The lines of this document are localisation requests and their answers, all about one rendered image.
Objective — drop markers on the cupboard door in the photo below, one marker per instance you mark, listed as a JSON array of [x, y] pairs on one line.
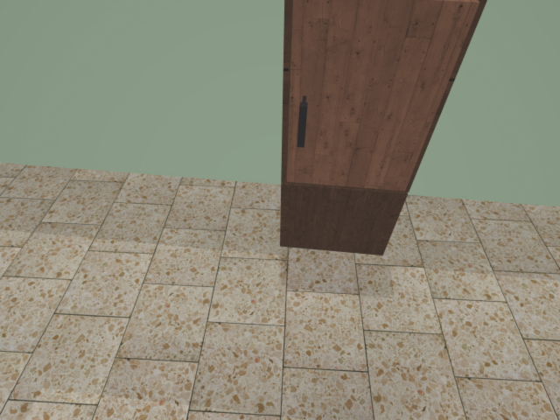
[[374, 73]]

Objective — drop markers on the handle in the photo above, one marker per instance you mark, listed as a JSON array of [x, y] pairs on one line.
[[302, 123]]

